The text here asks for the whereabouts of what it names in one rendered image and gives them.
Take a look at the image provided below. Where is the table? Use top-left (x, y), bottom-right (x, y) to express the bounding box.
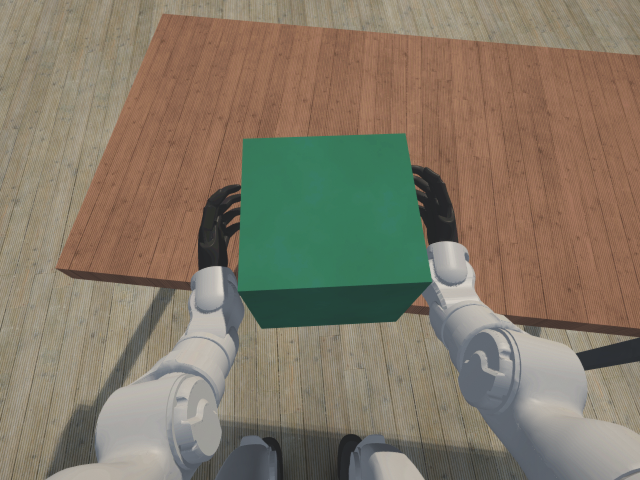
top-left (55, 14), bottom-right (640, 371)

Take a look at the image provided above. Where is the robot left forearm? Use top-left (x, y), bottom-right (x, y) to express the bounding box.
top-left (95, 266), bottom-right (245, 461)

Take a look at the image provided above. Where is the carton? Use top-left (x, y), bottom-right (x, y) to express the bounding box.
top-left (238, 133), bottom-right (432, 329)

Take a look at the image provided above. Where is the robot right upper arm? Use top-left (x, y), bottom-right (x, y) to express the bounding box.
top-left (458, 327), bottom-right (640, 480)

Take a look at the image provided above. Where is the right robot hand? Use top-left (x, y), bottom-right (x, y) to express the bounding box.
top-left (411, 165), bottom-right (458, 245)

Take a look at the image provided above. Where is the robot left upper arm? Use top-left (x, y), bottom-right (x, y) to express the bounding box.
top-left (45, 374), bottom-right (222, 480)

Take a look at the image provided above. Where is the left robot hand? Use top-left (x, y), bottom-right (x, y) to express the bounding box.
top-left (198, 184), bottom-right (241, 270)

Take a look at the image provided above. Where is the right robot foot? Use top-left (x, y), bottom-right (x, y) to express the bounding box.
top-left (338, 434), bottom-right (362, 480)

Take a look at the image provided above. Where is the robot right forearm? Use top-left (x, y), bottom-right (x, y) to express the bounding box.
top-left (422, 241), bottom-right (588, 410)

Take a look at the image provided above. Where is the robot left shin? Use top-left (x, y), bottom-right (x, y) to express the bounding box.
top-left (239, 435), bottom-right (269, 448)

